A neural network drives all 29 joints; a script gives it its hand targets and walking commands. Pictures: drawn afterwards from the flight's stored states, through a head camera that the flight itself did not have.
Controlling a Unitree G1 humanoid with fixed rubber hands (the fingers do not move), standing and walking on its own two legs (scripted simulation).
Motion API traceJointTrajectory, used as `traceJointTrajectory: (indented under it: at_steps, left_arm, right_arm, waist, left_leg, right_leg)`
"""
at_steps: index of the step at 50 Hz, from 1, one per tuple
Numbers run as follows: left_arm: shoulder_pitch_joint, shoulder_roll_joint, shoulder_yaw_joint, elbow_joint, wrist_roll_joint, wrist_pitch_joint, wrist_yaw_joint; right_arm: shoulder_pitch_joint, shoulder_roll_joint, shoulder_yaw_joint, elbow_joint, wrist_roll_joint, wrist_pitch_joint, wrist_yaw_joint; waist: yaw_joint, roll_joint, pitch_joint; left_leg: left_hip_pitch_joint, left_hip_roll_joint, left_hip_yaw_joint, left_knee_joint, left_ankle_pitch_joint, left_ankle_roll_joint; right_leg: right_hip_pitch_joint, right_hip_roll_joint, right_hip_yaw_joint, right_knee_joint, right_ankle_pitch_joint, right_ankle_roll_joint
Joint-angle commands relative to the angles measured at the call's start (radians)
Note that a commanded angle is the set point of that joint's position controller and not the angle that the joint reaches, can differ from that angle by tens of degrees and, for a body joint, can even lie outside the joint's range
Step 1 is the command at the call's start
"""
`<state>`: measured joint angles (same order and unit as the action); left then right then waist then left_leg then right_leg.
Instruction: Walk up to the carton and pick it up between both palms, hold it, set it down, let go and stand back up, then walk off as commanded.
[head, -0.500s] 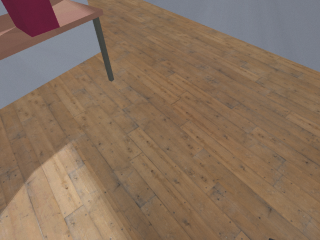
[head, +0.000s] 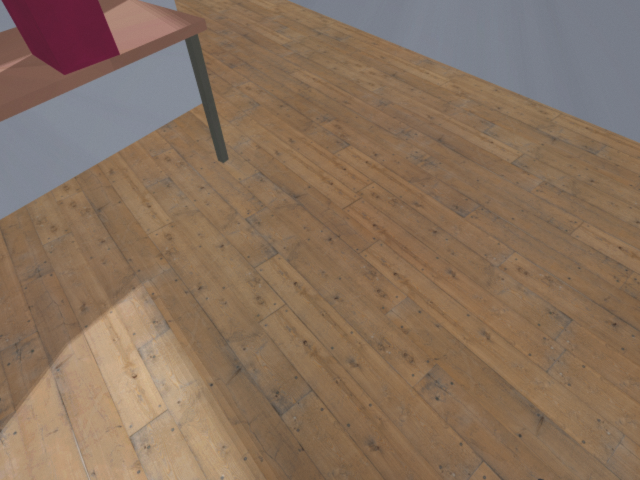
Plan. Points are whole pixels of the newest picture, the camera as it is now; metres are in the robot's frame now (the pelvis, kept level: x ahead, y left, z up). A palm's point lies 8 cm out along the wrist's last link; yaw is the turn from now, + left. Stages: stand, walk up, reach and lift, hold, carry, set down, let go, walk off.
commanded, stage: stand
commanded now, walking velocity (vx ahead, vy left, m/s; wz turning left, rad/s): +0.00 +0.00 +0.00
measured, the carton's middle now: (53, 9) +1.43 +0.92 +0.06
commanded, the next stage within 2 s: walk up in 1.70 s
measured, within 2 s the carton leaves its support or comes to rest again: neither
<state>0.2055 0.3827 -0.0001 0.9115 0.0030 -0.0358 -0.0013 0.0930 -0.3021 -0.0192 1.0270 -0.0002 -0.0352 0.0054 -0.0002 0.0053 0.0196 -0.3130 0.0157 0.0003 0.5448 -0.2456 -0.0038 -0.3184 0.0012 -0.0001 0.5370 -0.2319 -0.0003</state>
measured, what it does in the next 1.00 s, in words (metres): stands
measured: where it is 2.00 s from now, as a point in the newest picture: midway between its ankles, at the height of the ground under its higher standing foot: outside the picture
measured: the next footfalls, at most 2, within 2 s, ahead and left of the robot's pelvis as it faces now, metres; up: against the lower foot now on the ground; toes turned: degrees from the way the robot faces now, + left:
none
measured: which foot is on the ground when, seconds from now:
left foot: down 0.00-1.00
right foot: down 0.00-1.00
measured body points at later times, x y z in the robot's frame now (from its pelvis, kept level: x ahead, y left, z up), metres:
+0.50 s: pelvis +0.00 +0.00 +0.00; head +0.01 +0.00 +0.45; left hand +0.09 +0.31 -0.11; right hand +0.11 -0.28 -0.13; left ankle +0.03 +0.13 -0.73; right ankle +0.03 -0.12 -0.73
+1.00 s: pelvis +0.00 +0.00 +0.00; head +0.01 +0.00 +0.45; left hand +0.09 +0.31 -0.11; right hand +0.11 -0.28 -0.13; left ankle +0.03 +0.13 -0.73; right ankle +0.03 -0.12 -0.73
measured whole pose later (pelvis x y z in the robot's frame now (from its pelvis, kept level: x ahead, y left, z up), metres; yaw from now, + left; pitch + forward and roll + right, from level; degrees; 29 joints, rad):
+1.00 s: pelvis +0.00 +0.00 +0.00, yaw +0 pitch +1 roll +0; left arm 0.21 0.39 0.00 0.93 0.00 -0.04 0.00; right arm 0.09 -0.30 -0.02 1.05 0.00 -0.04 0.01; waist 0.00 0.01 -0.01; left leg -0.31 0.02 0.00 0.53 -0.24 0.00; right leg -0.32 0.00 0.00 0.52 -0.22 0.00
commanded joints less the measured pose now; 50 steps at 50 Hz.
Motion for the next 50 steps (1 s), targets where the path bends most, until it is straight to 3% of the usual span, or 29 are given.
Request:
traceJointTrajectory:
  at_steps: [1,3,5,6,8,9,10,12,13,16,17,19,21,22,24,26,29,30,31,32,34,35,37,41,44,45,48,49,50]
  left_arm:
    - [-0.069,0.165,0.041,0.004,0.011,-0.025,0.004]
    - [-0.048,0.177,0.042,0.023,0.009,-0.025,0.004]
    - [-0.036,0.170,0.043,0.024,0.004,-0.025,0.003]
    - [-0.044,0.168,0.039,0.019,0.008,-0.023,0.004]
    - [-0.054,0.162,0.038,0.021,0.006,-0.017,0.005]
    - [-0.060,0.173,0.038,0.014,0.009,-0.015,0.004]
    - [-0.071,0.169,0.044,0.012,0.013,-0.017,0.002]
    - [-0.069,0.185,0.046,0.016,0.014,-0.021,0.005]
    - [-0.048,0.189,0.050,0.022,0.009,-0.017,0.001]
    - [-0.035,0.166,0.044,0.032,0.012,-0.021,-0.001]
    - [-0.048,0.178,0.043,0.024,0.016,-0.017,0.001]
    - [-0.040,0.177,0.044,0.026,0.006,-0.022,-0.003]
    - [-0.037,0.161,0.034,0.028,0.006,-0.024,0.004]
    - [-0.061,0.161,0.033,0.018,0.008,-0.022,0.005]
    - [-0.041,0.167,0.033,0.020,0.008,-0.023,0.004]
    - [-0.045,0.155,0.033,0.019,0.001,-0.024,0.004]
    - [-0.053,0.169,0.037,0.024,0.006,-0.021,0.003]
    - [-0.070,0.191,0.049,0.023,0.015,-0.021,0.005]
    - [-0.064,0.174,0.046,0.016,0.009,-0.021,0.006]
    - [-0.050,0.173,0.042,0.026,0.007,-0.020,0.006]
    - [-0.037,0.186,0.043,0.034,0.010,-0.021,0.005]
    - [-0.039,0.161,0.040,0.026,0.004,-0.018,0.003]
    - [-0.054,0.182,0.045,0.023,0.009,-0.025,0.006]
    - [-0.037,0.166,0.035,0.037,0.004,-0.020,0.002]
    - [-0.063,0.179,0.045,0.030,0.015,-0.020,0.002]
    - [-0.056,0.183,0.050,0.015,0.006,-0.017,0.002]
    - [-0.037,0.180,0.040,0.036,0.006,-0.019,0.000]
    - [-0.039,0.167,0.040,0.038,0.004,-0.022,0.003]
    - [-0.047,0.177,0.038,0.040,0.009,-0.022,0.001]
  right_arm:
    - [-0.052,-0.235,-0.037,-0.043,-0.023,-0.016,0.001]
    - [-0.045,-0.235,-0.040,-0.038,-0.014,-0.012,0.000]
    - [-0.051,-0.252,-0.040,-0.034,-0.018,-0.009,-0.003]
    - [-0.045,-0.251,-0.042,-0.031,-0.016,-0.010,-0.005]
    - [-0.048,-0.250,-0.036,-0.030,-0.024,-0.014,-0.004]
    - [-0.052,-0.233,-0.035,-0.031,-0.014,-0.014,-0.006]
    - [-0.055,-0.232,-0.036,-0.029,-0.015,-0.014,-0.005]
    - [-0.035,-0.223,-0.034,-0.028,-0.021,-0.012,0.001]
    - [-0.061,-0.247,-0.040,-0.039,-0.017,-0.012,0.001]
    - [-0.041,-0.247,-0.036,-0.024,-0.017,-0.011,0.002]
    - [-0.049,-0.256,-0.043,-0.030,-0.020,-0.008,0.001]
    - [-0.050,-0.263,-0.043,-0.028,-0.015,-0.009,0.000]
    - [-0.029,-0.229,-0.033,-0.027,-0.021,-0.011,0.003]
    - [-0.061,-0.231,-0.029,-0.025,-0.026,-0.010,0.001]
    - [-0.049,-0.237,-0.040,-0.023,-0.010,-0.010,-0.004]
    - [-0.084,-0.246,-0.038,-0.034,-0.014,-0.017,-0.001]
    - [-0.075,-0.241,-0.038,-0.033,-0.018,-0.015,0.005]
    - [-0.050,-0.227,-0.035,-0.027,-0.016,-0.012,0.002]
    - [-0.035,-0.256,-0.040,-0.018,-0.019,-0.012,0.002]
    - [-0.061,-0.254,-0.041,-0.022,-0.021,-0.015,0.002]
    - [-0.015,-0.230,-0.033,-0.021,-0.019,-0.012,0.001]
    - [-0.039,-0.239,-0.037,-0.018,-0.022,-0.016,-0.001]
    - [-0.048,-0.229,-0.038,-0.022,-0.015,-0.019,-0.004]
    - [-0.046,-0.259,-0.049,-0.019,-0.013,-0.013,0.000]
    - [-0.036,-0.249,-0.039,-0.015,-0.022,-0.015,-0.003]
    - [-0.032,-0.253,-0.039,-0.011,-0.018,-0.012,-0.003]
    - [-0.043,-0.244,-0.040,-0.016,-0.015,-0.014,-0.004]
    - [-0.053,-0.244,-0.035,-0.016,-0.015,-0.014,0.000]
    - [-0.053,-0.236,-0.035,-0.019,-0.016,-0.016,-0.002]
  waist:
    - [0.004,0.109,-0.160]
    - [-0.007,0.099,-0.143]
    - [0.009,0.101,-0.168]
    - [0.004,0.063,-0.151]
    - [0.008,0.134,-0.130]
    - [0.003,0.132,-0.127]
    - [-0.006,0.079,-0.107]
    - [-0.011,0.072,-0.132]
    - [-0.004,0.112,-0.128]
    - [-0.001,0.114,-0.105]
    - [-0.005,0.089,-0.127]
    - [0.000,0.116,-0.132]
    - [-0.003,0.076,-0.111]
    - [0.005,0.098,-0.125]
    - [-0.002,0.065,-0.173]
    - [0.016,0.107,-0.161]
    - [0.001,0.078,-0.170]
    - [-0.022,0.086,-0.156]
    - [-0.007,0.126,-0.152]
    - [0.001,0.097,-0.139]
    - [-0.010,0.118,-0.137]
    - [0.004,0.103,-0.156]
    - [-0.007,0.094,-0.163]
    - [-0.002,0.117,-0.172]
    - [-0.005,0.073,-0.149]
    - [-0.007,0.125,-0.149]
    - [-0.011,0.117,-0.122]
    - [0.008,0.121,-0.111]
    - [-0.009,0.108,-0.132]
  left_leg:
    - [0.116,0.116,-0.112,-0.189,0.025,0.039]
    - [0.139,0.113,-0.119,-0.188,0.057,0.045]
    - [0.145,0.126,-0.118,-0.177,0.098,0.046]
    - [0.133,0.116,-0.116,-0.178,0.084,0.042]
    - [0.101,0.116,-0.113,-0.194,0.043,0.038]
    - [0.104,0.122,-0.119,-0.197,0.018,0.034]
    - [0.092,0.114,-0.113,-0.203,-0.006,0.029]
    - [0.101,0.119,-0.126,-0.210,-0.031,0.037]
    - [0.104,0.122,-0.117,-0.199,-0.032,0.035]
    - [0.069,0.120,-0.148,-0.242,-0.115,0.039]
    - [0.097,0.118,-0.132,-0.230,-0.103,0.035]
    - [0.090,0.125,-0.154,-0.235,-0.089,0.044]
    - [0.099,0.126,-0.149,-0.225,-0.050,0.039]
    - [0.091,0.130,-0.140,-0.213,-0.007,0.047]
    - [0.131,0.121,-0.132,-0.200,0.008,0.041]
    - [0.124,0.132,-0.143,-0.207,0.025,0.048]
    - [0.132,0.124,-0.127,-0.206,-0.013,0.036]
    - [0.143,0.113,-0.120,-0.205,0.031,0.030]
    - [0.119,0.121,-0.122,-0.202,0.046,0.034]
    - [0.110,0.124,-0.127,-0.211,0.042,0.031]
    - [0.116,0.124,-0.114,-0.210,0.064,0.032]
    - [0.117,0.128,-0.115,-0.202,0.065,0.033]
    - [0.130,0.118,-0.112,-0.190,0.094,0.035]
    - [0.131,0.122,-0.127,-0.197,0.067,0.038]
    - [0.128,0.124,-0.119,-0.207,0.065,0.027]
    - [0.110,0.122,-0.114,-0.209,0.058,0.032]
    - [0.112,0.125,-0.132,-0.226,-0.001,0.033]
    - [0.093,0.125,-0.124,-0.220,0.006,0.034]
    - [0.103,0.124,-0.126,-0.224,-0.007,0.036]
  right_leg:
    - [0.126,-0.111,0.113,-0.122,0.066,-0.046]
    - [0.112,-0.113,0.124,-0.128,0.084,-0.046]
    - [0.122,-0.117,0.119,-0.119,0.084,-0.052]
    - [0.115,-0.117,0.109,-0.132,0.082,-0.054]
    - [0.123,-0.109,0.104,-0.124,0.080,-0.045]
    - [0.106,-0.115,0.114,-0.144,0.060,-0.049]
    - [0.098,-0.106,0.113,-0.140,0.043,-0.046]
    - [0.102,-0.110,0.120,-0.134,0.007,-0.051]
    - [0.080,-0.111,0.116,-0.139,0.004,-0.047]
    - [0.106,-0.100,0.106,-0.149,-0.014,-0.043]
    - [0.111,-0.100,0.100,-0.137,0.003,-0.039]
    - [0.106,-0.107,0.115,-0.142,-0.007,-0.044]
    - [0.093,-0.104,0.106,-0.138,0.020,-0.046]
    - [0.110,-0.114,0.120,-0.141,0.060,-0.050]
    - [0.121,-0.116,0.115,-0.132,0.067,-0.046]
    - [0.120,-0.118,0.114,-0.130,0.077,-0.043]
    - [0.119,-0.115,0.110,-0.143,0.055,-0.041]
    - [0.106,-0.114,0.125,-0.141,0.054,-0.048]
    - [0.118,-0.117,0.114,-0.131,0.090,-0.046]
    - [0.110,-0.109,0.102,-0.128,0.058,-0.041]
    - [0.113,-0.112,0.114,-0.131,0.070,-0.043]
    - [0.136,-0.117,0.109,-0.133,0.090,-0.050]
    - [0.127,-0.121,0.107,-0.145,0.094,-0.043]
    - [0.135,-0.113,0.096,-0.122,0.095,-0.043]
    - [0.118,-0.116,0.103,-0.139,0.058,-0.047]
    - [0.120,-0.116,0.112,-0.131,0.073,-0.046]
    - [0.101,-0.109,0.118,-0.156,0.029,-0.038]
    - [0.104,-0.117,0.120,-0.146,0.053,-0.043]
    - [0.118,-0.114,0.114,-0.157,0.041,-0.040]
